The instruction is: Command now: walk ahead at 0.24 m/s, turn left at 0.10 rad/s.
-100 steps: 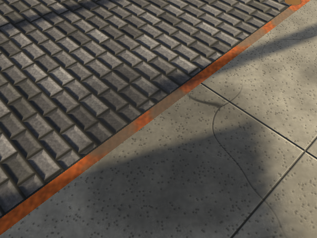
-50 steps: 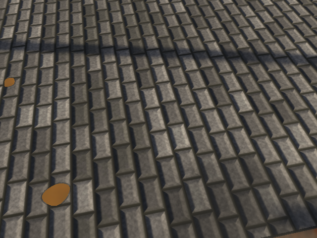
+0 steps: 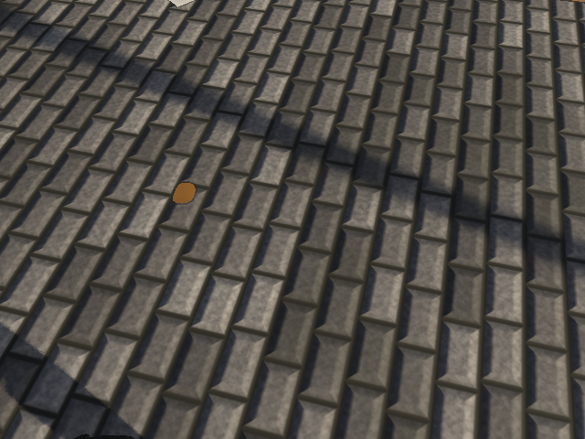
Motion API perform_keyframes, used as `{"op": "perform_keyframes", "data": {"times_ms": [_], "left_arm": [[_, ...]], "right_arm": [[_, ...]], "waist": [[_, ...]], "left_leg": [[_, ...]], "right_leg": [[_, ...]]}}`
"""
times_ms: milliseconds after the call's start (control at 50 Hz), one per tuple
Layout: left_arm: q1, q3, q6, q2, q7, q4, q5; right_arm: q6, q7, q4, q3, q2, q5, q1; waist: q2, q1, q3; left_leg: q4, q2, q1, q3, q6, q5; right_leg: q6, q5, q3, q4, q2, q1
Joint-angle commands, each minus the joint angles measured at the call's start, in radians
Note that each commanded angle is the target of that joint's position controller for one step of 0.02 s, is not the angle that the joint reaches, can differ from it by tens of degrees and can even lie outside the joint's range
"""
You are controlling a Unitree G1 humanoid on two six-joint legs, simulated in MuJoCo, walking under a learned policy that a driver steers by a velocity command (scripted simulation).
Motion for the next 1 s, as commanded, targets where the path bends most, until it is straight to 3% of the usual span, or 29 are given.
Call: {"op": "perform_keyframes", "data": {"times_ms": [20, 60, 100, 160, 220, 260, 280, 300, 320, 340, 360, 380, 460, 580, 740, 980, 1000], "left_arm": [[0.069, 0.016, 0.008, 0.084, 0.006, -0.02, -0.002], [0.029, 0.011, 0.006, 0.077, 0.003, -0.003, 0.012], [0.007, 0.018, 0.008, 0.104, 0.009, 0.014, 0.014], [0.024, 0.025, 0.026, 0.129, 0.018, 0.044, 0.002], [0.034, 0.019, 0.045, 0.128, 0.019, 0.07, 0.0], [0.021, 0.009, 0.054, 0.11, 0.018, 0.081, -0.01], [0.05, 0.0, 0.054, 0.086, 0.017, 0.094, -0.01], [0.078, -0.009, 0.05, 0.066, 0.017, 0.099, 0.007], [0.169, -0.008, 0.046, 0.061, 0.012, 0.113, 0.016], [0.152, -0.015, 0.052, 0.048, 0.017, 0.12, 0.014], [0.098, -0.011, 0.061, 0.074, 0.021, 0.117, 0.01], [0.078, -0.01, 0.069, 0.079, 0.026, 0.117, 0.006], [0.083, -0.009, 0.082, 0.088, 0.034, 0.132, 0.004], [0.075, -0.006, 0.094, 0.09, 0.042, 0.173, -0.004], [0.075, -0.002, 0.106, 0.094, 0.055, 0.231, -0.005], [0.104, -0.008, 0.101, 0.083, 0.066, 0.298, -0.002], [0.128, -0.009, 0.101, 0.077, 0.068, 0.312, -0.003]], "right_arm": [[0.004, -0.01, -0.091, -0.037, -0.124, -0.014, -0.029], [0.024, -0.016, -0.073, -0.023, -0.057, -0.013, 0.02], [0.027, -0.023, -0.072, -0.012, -0.03, -0.017, 0.017], [0.031, -0.023, -0.07, -0.012, -0.041, -0.016, -0.034], [0.042, -0.022, -0.077, -0.02, -0.058, -0.017, -0.094], [0.041, -0.021, -0.075, -0.022, -0.053, -0.026, -0.107], [0.038, -0.023, -0.083, -0.024, -0.068, -0.036, -0.123], [0.036, -0.029, -0.095, -0.03, -0.106, -0.038, -0.13], [0.04, -0.034, -0.097, -0.041, -0.155, -0.028, -0.161], [0.043, -0.027, -0.087, -0.032, -0.096, -0.022, -0.176], [0.042, -0.018, -0.089, -0.025, -0.059, -0.025, -0.185], [0.038, -0.015, -0.085, -0.022, -0.053, -0.031, -0.185], [0.019, -0.014, -0.058, -0.024, -0.062, -0.023, -0.163], [0.02, -0.016, -0.022, -0.025, -0.061, -0.02, -0.178], [0.025, -0.019, 0.056, -0.026, -0.055, -0.018, -0.195], [0.034, -0.028, 0.185, -0.021, -0.048, -0.017, -0.206], [0.036, -0.028, 0.203, -0.019, -0.039, -0.016, -0.19]], "waist": [[-0.06, 0.025, -0.122], [-0.115, -0.014, -0.119], [-0.134, -0.024, -0.148], [-0.127, 0.002, -0.185], [-0.115, 0.02, -0.145], [-0.104, 0.003, -0.111], [-0.08, 0.007, -0.096], [-0.025, 0.027, -0.107], [0.098, 0.098, -0.117], [0.124, 0.078, -0.129], [0.085, 0.049, -0.084], [0.061, 0.043, -0.075], [0.043, 0.04, -0.093], [0.003, 0.041, -0.105], [-0.015, 0.044, -0.079], [-0.012, 0.04, -0.032], [-0.016, 0.041, -0.051]], "left_leg": [[0.025, 0.132, -0.251, 0.016, -0.025, 0.051], [-0.118, 0.139, -0.117, 0.049, -0.042, 0.11], [-0.266, 0.14, -0.046, 0.068, -0.054, 0.172], [-0.418, 0.137, 0.025, 0.079, -0.053, 0.323], [-0.525, 0.134, 0.065, 0.08, -0.038, 0.355], [-0.676, 0.122, 0.141, 0.095, -0.011, 0.429], [-0.745, 0.146, 0.184, 0.062, 0.006, 0.516], [-0.741, 0.215, 0.24, -0.006, 0.031, 0.667], [-0.697, 0.252, 0.27, -0.04, 0.077, 0.69], [-0.703, 0.215, 0.194, -0.016, 0.078, 0.495], [-0.709, 0.178, 0.151, 0.0, 0.057, 0.438], [-0.705, 0.167, 0.143, 0.011, 0.043, 0.467], [-0.659, 0.155, 0.178, 0.028, 0.039, 0.638], [-0.644, 0.147, 0.196, 0.036, 0.049, 0.704], [-0.667, 0.132, 0.191, 0.053, 0.045, 0.646], [-0.71, 0.113, 0.18, 0.073, 0.031, 0.517], [-0.71, 0.097, 0.185, 0.089, 0.031, 0.409]], "right_leg": [[-0.202, 0.56, 0.295, -0.175, -0.299, 0.305], [-0.194, 0.65, 0.201, -0.213, -0.243, 0.185], [-0.199, 0.73, 0.141, -0.219, -0.229, 0.164], [-0.186, 0.626, 0.113, -0.223, -0.225, 0.187], [-0.174, 0.347, 0.14, -0.229, -0.229, 0.171], [-0.134, 0.143, 0.149, -0.205, -0.202, 0.143], [-0.089, 0.046, 0.15, -0.188, -0.173, 0.126], [-0.043, -0.051, 0.129, -0.143, -0.131, 0.098], [-0.008, -0.171, 0.078, -0.132, -0.058, 0.061], [0.017, -0.162, 0.037, -0.132, -0.042, 0.133], [0.024, -0.137, 0.034, -0.121, -0.041, 0.136], [0.02, -0.108, 0.037, -0.111, -0.048, 0.133], [0.019, 0.021, 0.05, -0.089, -0.064, 0.164], [0.028, 0.094, 0.05, -0.073, -0.068, 0.206], [0.033, 0.071, 0.049, -0.092, -0.07, 0.224], [0.033, -0.023, 0.046, -0.131, -0.066, 0.2], [0.029, -0.129, 0.04, -0.142, -0.058, 0.206]]}}
Velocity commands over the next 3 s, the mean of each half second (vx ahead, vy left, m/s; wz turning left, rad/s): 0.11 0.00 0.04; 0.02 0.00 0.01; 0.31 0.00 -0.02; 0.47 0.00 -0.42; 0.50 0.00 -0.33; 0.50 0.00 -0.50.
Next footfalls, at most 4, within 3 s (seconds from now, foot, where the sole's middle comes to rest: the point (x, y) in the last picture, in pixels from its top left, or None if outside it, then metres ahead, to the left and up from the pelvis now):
0.28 left None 0.17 0.15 -0.77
1.72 right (346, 397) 0.54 -0.09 -0.77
2.20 left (288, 276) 0.87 0.03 -0.77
2.76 right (410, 223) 1.03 -0.31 -0.77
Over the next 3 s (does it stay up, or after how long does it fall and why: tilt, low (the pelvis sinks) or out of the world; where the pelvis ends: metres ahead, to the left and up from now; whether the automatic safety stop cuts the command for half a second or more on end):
stays up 1.04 -0.24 0.02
